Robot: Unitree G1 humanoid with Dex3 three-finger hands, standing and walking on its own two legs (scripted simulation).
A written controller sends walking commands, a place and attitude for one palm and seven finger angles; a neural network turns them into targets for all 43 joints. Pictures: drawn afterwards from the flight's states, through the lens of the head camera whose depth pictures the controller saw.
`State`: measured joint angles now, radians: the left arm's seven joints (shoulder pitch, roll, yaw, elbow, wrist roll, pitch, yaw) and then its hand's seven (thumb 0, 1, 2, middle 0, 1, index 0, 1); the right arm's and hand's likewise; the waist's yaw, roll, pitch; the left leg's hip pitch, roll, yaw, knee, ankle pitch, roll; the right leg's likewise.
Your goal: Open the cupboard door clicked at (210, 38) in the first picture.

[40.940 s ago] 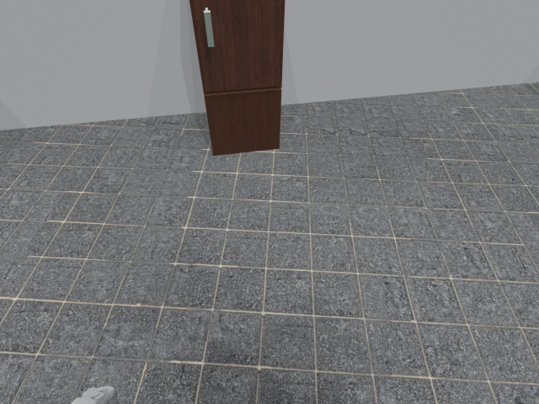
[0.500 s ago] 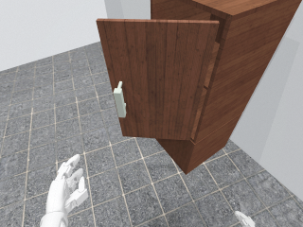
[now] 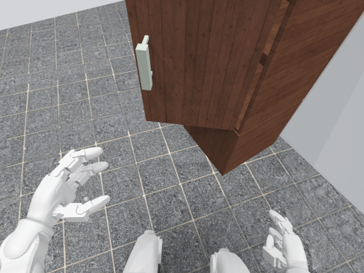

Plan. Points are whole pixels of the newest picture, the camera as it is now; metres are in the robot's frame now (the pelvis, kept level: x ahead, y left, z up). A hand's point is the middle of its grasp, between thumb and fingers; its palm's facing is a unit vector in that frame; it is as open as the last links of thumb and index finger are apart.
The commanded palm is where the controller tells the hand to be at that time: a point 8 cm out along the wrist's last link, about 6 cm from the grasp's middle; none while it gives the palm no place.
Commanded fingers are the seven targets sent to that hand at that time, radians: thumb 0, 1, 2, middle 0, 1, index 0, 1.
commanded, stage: raise the hand with hooked fingers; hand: left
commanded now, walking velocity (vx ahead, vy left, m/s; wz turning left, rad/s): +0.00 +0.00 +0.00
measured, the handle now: (146, 63) +0.63 +0.16 +0.07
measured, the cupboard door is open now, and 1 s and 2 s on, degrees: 51 51 51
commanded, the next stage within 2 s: move the hooked fingers beside the handle in 1.40 s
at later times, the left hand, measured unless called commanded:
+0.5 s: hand (47, 178) +0.27 +0.28 +0.08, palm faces -0.02 -1.00 -0.05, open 13.2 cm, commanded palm +0.25 +0.33 +0.08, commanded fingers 0.00 -0.50 0.30 -0.30 -1.20 -0.30 -1.20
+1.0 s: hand (45, 156) +0.31 +0.30 +0.09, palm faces -0.04 -1.00 -0.03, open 14.0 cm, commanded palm +0.28 +0.34 +0.09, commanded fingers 0.00 -0.50 0.30 -0.30 -1.20 -0.30 -1.20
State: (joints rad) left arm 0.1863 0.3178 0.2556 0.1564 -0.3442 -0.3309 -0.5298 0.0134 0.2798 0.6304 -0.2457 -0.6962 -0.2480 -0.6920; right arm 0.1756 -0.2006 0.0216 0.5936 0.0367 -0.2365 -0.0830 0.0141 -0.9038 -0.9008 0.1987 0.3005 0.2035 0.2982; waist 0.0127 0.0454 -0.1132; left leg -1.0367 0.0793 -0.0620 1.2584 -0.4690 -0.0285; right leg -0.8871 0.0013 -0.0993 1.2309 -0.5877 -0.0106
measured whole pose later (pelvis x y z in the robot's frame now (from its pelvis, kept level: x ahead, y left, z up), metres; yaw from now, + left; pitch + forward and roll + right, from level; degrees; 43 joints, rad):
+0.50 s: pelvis +0.01 +0.04 +0.02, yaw +0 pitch +14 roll -4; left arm 0.20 0.35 0.34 0.12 -0.35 -0.33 -0.41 0.00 -0.30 0.38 -0.29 -1.07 -0.29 -1.07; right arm 0.24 -0.25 0.01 0.53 0.03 -0.23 -0.07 0.01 -0.90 -0.90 0.20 0.30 0.20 0.30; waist -0.01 0.01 -0.13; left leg -0.96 0.05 -0.01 1.15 -0.44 0.03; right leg -0.81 -0.02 -0.06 1.09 -0.53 0.03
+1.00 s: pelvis +0.02 +0.02 +0.03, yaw +0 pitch +15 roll -4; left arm -0.01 0.45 0.44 0.41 -0.38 -0.26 -0.58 -0.01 -0.50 0.30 -0.30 -1.20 -0.30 -1.19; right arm 0.29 -0.28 0.03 0.54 0.04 -0.19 -0.07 0.01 -0.90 -0.90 0.20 0.30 0.20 0.30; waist -0.01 0.04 -0.13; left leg -0.94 0.06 -0.02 1.11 -0.44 0.01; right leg -0.79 -0.01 -0.07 1.05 -0.53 0.02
